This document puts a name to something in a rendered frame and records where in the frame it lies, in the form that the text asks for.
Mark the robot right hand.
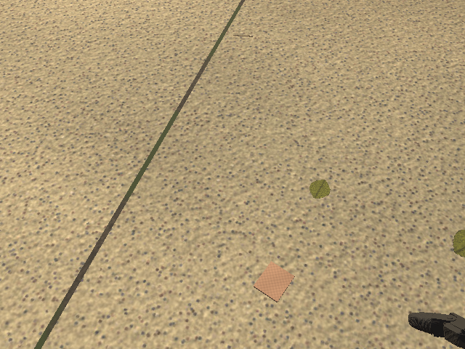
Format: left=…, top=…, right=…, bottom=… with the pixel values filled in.
left=408, top=312, right=465, bottom=349

